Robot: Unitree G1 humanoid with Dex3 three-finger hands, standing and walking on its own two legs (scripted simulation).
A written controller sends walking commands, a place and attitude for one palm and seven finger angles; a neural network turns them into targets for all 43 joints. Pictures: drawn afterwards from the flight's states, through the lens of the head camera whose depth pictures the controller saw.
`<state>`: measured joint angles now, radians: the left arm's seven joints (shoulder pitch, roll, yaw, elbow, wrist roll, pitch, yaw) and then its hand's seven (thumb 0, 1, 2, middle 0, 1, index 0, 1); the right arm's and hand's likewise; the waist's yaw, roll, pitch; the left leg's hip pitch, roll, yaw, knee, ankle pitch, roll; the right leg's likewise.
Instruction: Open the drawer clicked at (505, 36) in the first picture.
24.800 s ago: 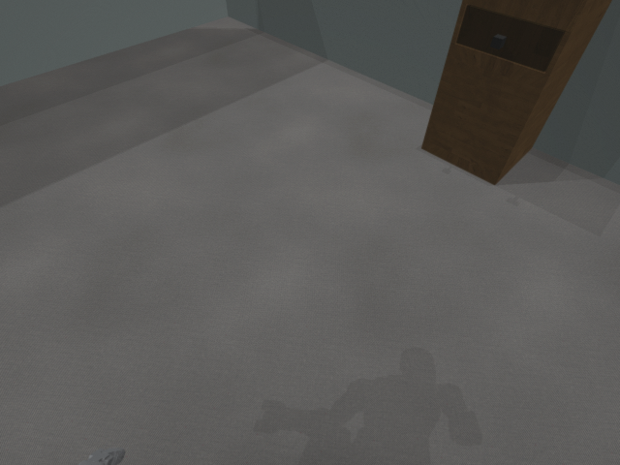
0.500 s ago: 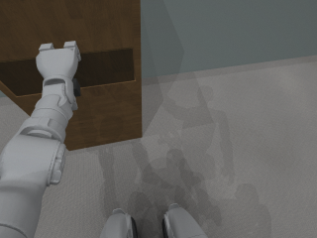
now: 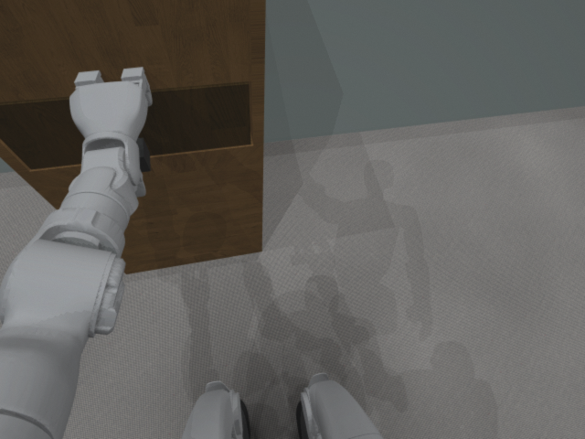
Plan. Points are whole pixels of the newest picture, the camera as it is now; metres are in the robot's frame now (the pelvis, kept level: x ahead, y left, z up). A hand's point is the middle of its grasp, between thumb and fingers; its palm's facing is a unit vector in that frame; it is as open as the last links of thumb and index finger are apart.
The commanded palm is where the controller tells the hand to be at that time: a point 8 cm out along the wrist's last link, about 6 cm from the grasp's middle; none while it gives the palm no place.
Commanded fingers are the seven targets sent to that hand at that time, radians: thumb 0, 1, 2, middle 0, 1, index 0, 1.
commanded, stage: lower the fingers behind the handle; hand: left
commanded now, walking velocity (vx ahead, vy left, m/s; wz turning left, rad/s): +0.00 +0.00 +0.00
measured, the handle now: (134, 146) +0.58 +0.18 -0.04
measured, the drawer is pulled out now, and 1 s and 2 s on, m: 0.00 0.00 0.00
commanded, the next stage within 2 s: lift the fingers back up to retry in 1.36 s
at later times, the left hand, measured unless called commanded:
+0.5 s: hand (127, 137) +0.55 +0.17 +0.03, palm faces +0.05 +0.00 -1.00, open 13.6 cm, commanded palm +0.54 +0.18 +0.02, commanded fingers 0.00 -0.50 0.30 -0.30 -1.20 -0.30 -1.20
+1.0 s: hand (127, 139) +0.55 +0.17 +0.02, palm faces +0.09 +0.02 -1.00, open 13.7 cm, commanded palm +0.54 +0.18 -0.01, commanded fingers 0.00 -0.50 0.30 -0.30 -1.20 -0.30 -1.20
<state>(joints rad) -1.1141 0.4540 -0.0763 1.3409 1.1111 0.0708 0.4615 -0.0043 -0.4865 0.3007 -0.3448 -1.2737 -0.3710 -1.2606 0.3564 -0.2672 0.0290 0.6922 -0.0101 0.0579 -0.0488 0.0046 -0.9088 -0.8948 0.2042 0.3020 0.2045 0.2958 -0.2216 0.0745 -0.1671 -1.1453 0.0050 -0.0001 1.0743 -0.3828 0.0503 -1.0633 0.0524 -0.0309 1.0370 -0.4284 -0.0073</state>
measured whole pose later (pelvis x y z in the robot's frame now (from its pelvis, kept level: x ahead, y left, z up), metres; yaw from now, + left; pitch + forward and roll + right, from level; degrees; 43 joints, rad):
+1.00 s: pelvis -0.05 +0.00 -0.06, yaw -1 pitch +28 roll -4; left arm -1.26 0.56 -0.13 1.28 1.12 0.12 0.36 0.00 -0.49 0.30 -0.31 -1.29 -0.30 -1.33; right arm 0.30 -0.27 0.07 0.66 0.01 0.04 -0.08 0.01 -0.91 -0.89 0.20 0.30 0.21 0.30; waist -0.26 0.08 -0.17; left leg -1.42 -0.01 0.00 1.32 -0.40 0.06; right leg -1.34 0.05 -0.03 1.30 -0.46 0.00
